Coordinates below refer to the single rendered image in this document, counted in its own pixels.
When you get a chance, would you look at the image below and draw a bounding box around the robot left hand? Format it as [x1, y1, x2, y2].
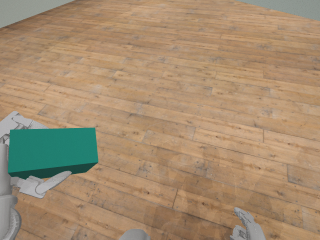
[0, 111, 72, 199]

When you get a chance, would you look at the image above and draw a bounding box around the robot left forearm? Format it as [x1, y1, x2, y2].
[0, 194, 22, 240]

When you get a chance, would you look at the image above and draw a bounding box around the sponge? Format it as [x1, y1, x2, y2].
[8, 127, 99, 180]

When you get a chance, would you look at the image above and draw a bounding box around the left robot thigh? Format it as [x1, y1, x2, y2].
[119, 228, 151, 240]

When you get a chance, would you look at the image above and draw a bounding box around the robot right hand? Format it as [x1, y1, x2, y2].
[230, 207, 266, 240]

